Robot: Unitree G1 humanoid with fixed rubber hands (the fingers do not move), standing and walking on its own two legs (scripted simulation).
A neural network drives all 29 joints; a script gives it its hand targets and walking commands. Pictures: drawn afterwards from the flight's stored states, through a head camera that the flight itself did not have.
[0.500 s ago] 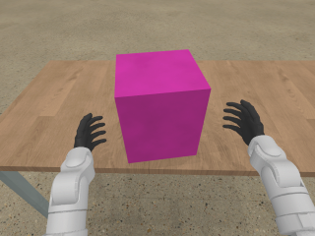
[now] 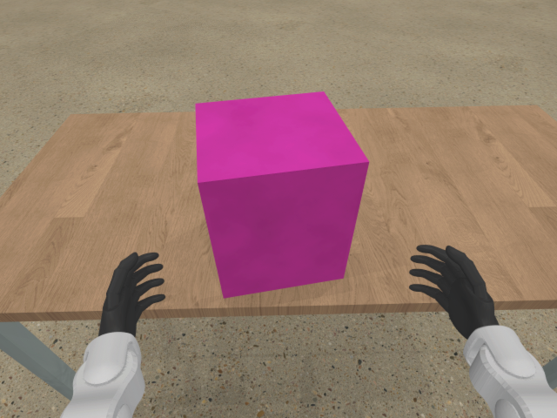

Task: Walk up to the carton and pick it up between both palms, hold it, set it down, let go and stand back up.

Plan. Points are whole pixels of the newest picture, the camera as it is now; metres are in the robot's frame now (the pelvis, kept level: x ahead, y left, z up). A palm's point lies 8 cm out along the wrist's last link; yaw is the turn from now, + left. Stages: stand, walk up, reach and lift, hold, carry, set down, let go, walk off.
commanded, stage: set down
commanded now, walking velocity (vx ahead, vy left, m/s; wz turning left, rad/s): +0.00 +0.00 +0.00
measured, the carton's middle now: (273, 195) +0.44 +0.06 +0.10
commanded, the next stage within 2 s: none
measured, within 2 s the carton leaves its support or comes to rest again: neither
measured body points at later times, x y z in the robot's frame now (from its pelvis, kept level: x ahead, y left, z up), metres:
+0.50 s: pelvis +0.02 +0.00 +0.00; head +0.01 +0.01 +0.45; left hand +0.21 +0.23 +0.05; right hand +0.25 -0.21 +0.07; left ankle +0.03 +0.13 -0.75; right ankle +0.00 -0.11 -0.75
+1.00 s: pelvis +0.03 -0.01 +0.00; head +0.04 +0.00 +0.45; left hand +0.20 +0.23 +0.01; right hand +0.24 -0.20 +0.03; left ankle +0.03 +0.13 -0.75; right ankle +0.00 -0.11 -0.75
